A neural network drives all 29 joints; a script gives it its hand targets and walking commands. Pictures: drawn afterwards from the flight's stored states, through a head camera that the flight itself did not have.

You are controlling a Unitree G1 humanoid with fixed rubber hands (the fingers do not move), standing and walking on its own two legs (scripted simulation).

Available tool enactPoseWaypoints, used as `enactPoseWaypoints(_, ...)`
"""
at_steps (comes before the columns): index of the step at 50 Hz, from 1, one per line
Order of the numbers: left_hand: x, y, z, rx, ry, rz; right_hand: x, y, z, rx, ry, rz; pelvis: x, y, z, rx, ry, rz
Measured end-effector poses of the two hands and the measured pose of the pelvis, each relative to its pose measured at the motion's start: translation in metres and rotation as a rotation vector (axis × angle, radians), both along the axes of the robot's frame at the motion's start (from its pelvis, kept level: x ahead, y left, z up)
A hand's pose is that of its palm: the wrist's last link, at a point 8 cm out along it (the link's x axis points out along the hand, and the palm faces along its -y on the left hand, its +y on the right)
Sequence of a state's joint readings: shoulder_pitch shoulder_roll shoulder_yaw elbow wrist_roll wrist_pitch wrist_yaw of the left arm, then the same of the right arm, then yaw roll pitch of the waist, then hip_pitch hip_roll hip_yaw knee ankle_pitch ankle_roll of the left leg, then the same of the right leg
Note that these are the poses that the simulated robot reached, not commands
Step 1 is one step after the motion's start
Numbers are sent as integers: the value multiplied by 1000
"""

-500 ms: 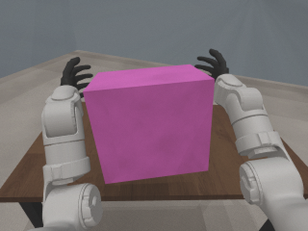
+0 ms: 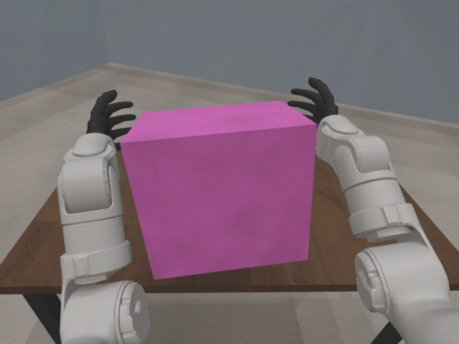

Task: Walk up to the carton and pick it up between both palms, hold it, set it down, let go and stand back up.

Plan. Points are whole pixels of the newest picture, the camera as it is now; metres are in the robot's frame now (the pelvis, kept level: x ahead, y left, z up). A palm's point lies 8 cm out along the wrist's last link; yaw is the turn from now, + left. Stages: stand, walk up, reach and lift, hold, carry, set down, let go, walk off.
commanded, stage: hold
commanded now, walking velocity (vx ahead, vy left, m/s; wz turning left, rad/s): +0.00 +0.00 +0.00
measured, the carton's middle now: (222, 183) +0.35 +0.00 +0.18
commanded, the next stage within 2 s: none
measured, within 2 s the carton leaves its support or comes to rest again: neither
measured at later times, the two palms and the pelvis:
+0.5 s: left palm (101, 135) +0.35 +0.18 +0.27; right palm (324, 121) +0.36 -0.16 +0.29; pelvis -0.01 -0.01 +0.00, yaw +1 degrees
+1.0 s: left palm (101, 137) +0.35 +0.18 +0.27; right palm (323, 123) +0.36 -0.16 +0.29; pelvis -0.01 +0.00 +0.00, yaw +1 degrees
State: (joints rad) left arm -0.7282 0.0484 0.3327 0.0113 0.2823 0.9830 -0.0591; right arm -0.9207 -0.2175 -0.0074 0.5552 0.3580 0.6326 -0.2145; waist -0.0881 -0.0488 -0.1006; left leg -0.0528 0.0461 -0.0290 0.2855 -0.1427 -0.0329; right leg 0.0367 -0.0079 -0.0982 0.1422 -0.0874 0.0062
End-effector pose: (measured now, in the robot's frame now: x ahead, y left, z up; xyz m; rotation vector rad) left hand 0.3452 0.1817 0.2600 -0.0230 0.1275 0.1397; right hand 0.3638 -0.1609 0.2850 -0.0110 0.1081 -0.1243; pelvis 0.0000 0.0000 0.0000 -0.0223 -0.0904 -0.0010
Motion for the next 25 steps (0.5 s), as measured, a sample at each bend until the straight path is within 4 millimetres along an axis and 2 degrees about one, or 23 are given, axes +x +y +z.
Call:
enactPoseWaypoints(5, -1, 0, 0, -9, 0, 4, -1, 0, -3, 13, 0, -2, -4, -2, 0, -2, 6, 5)
enactPoseWaypoints(15, 2, -2, 10, -9, -5, -2, -1, -2, 4, 17, -3, -9, -10, -5, -1, -3, 19, 12)
enactPoseWaypoints(25, 2, 0, 10, -3, -4, -3, -1, 0, 5, 15, -1, -9, -10, -6, -1, -3, 24, 18)
